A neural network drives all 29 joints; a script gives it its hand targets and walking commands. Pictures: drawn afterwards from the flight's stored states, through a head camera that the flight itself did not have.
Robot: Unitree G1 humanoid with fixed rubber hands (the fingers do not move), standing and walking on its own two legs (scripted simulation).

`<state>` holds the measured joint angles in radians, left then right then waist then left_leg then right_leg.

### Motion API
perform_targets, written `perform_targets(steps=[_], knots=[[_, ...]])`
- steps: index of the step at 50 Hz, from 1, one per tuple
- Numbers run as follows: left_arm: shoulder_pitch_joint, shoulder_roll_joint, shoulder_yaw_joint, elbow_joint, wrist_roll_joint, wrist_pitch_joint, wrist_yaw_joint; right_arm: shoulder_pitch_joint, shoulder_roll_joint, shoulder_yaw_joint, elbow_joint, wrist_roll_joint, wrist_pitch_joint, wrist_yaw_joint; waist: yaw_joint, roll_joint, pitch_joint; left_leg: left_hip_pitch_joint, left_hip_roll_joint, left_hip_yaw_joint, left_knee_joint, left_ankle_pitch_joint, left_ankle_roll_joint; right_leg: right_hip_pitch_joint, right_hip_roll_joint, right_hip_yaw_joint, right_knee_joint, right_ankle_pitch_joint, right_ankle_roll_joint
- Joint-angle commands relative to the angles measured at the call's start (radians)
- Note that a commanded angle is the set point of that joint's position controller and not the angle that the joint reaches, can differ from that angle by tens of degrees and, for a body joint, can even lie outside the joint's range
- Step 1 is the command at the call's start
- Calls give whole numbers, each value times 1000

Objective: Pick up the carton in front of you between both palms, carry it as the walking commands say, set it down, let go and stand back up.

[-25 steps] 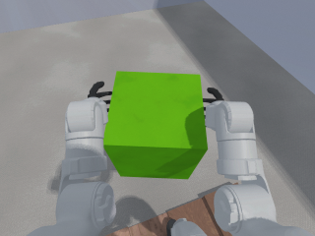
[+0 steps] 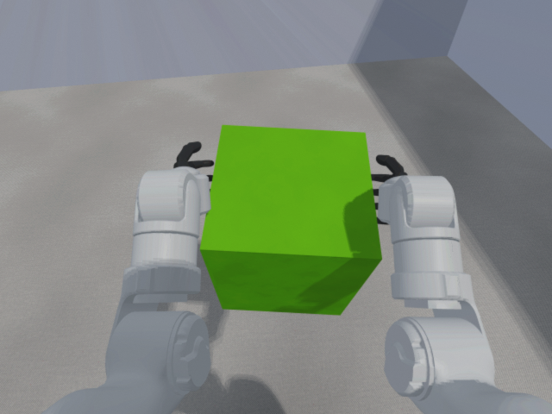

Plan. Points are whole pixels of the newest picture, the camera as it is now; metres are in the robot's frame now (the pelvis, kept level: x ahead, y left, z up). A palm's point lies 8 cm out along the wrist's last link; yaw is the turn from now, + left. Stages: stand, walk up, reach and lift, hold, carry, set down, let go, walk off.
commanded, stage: carry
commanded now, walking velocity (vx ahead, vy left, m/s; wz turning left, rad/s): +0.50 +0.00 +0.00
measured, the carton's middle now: (286, 229) +0.40 +0.02 +0.04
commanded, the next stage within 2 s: none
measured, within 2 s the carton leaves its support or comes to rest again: neither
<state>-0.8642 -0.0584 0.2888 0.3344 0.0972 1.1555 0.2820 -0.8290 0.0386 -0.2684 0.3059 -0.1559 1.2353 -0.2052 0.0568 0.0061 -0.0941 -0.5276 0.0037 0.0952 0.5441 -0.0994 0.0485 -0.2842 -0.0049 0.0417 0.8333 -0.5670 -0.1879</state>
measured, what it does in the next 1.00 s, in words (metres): walks ahead: right foot, then left foot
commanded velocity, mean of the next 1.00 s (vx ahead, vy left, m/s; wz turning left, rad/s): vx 0.50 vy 0.00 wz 0.00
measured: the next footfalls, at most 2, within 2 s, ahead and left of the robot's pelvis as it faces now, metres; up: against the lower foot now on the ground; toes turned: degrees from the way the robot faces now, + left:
right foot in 0.50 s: +0.47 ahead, -0.03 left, +0.00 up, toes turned -3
left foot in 0.96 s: +0.68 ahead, +0.19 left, +0.00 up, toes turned +10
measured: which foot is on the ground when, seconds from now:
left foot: down 0.00-0.52, up 0.54-0.94, down 0.96-1.00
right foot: up 0.00-0.48, down 0.50-0.98, up 1.00-1.00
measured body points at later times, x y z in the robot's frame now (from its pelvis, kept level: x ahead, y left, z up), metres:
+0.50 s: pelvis +0.28 +0.03 +0.00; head +0.29 +0.04 +0.45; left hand +0.67 +0.19 +0.12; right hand +0.66 -0.10 +0.12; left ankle +0.10 +0.09 -0.71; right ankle +0.42 -0.03 -0.72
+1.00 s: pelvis +0.57 +0.09 +0.01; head +0.58 +0.09 +0.46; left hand +0.94 +0.25 +0.13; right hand +0.94 -0.04 +0.12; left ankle +0.64 +0.18 -0.72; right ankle +0.44 -0.02 -0.69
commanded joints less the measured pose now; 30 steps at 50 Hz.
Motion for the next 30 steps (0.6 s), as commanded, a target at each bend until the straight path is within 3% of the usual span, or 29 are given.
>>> perform_targets(steps=[1,2,3,4,6,14,18,21,23,24,25,26,27,28,29,30], knots=[[-550,-1188,-476,128,-440,48,-453,-655,1047,438,-5,422,-48,293,-110,242,-554,890,403,-699,-85,152,172,-521,45,-11,445,16,156],[-590,-1197,-484,93,-445,44,-447,-688,1069,442,-43,447,-57,305,-117,189,-490,823,356,-640,-111,81,152,-549,13,-13,476,58,164],[-626,-1206,-489,55,-459,40,-441,-747,1086,454,-94,477,-64,315,-109,132,-450,750,315,-570,-121,97,139,-544,-6,-21,462,97,171],[-650,-1209,-498,13,-467,36,-432,-808,1109,471,-137,511,-68,323,-99,114,-418,668,286,-499,-135,133,132,-511,-28,-22,416,127,175],[-678,-1214,-517,-49,-474,30,-409,-871,1142,497,-187,560,-73,332,-90,131,-423,607,255,-413,-156,133,125,-455,-38,-36,355,166,187],[-642,-1174,-572,-136,-451,50,-345,-805,1131,517,-190,571,-30,329,-121,108,-431,773,212,-280,-108,427,155,-627,-42,-81,212,311,193],[-580,-1172,-560,-48,-428,66,-365,-739,1126,496,-108,531,-18,341,-136,110,-365,777,166,-208,-91,610,133,-566,-6,-131,-17,439,173],[-564,-1178,-531,19,-416,62,-390,-725,1135,478,-58,515,-28,356,-150,124,-313,768,134,-148,-75,726,101,-451,43,-207,-226,531,147],[-582,-1178,-511,36,-420,53,-403,-751,1140,472,-56,519,-39,360,-118,157,-327,691,135,-100,7,895,65,-219,94,-256,-334,552,116],[-589,-1177,-498,43,-419,47,-407,-762,1144,472,-54,523,-44,361,-74,163,-376,626,136,-61,124,887,31,-29,89,-256,-401,588,101],[-581,-1172,-481,46,-417,40,-411,-778,1145,476,-53,527,-49,362,-23,120,-445,487,118,-25,285,703,3,216,38,-200,-422,613,87],[-545,-1160,-462,61,-408,34,-415,-784,1150,482,-50,529,-54,363,-1,-7,-514,260,72,-20,464,276,-18,449,-177,79,-340,740,52],[-568,-1121,-452,60,-395,24,-410,-812,1184,475,-36,532,-53,366,5,-288,-584,-87,-109,-50,793,-405,-87,696,-393,523,-399,719,-159],[-543,-1151,-447,61,-405,25,-412,-810,1177,481,-63,531,-55,358,-6,-186,-558,-187,-56,-138,886,-425,-45,677,-384,544,-422,594,-163],[-571,-1162,-453,18,-421,23,-416,-845,1173,484,-96,542,-57,351,2,-132,-504,-219,-21,-146,874,-377,-28,603,-336,457,-436,572,-126],[-620,-1169,-467,-28,-439,24,-418,-860,1171,486,-123,550,-62,340,-17,-47,-459,-209,11,-137,805,-328,-18,515,-312,365,-457,591,-81]])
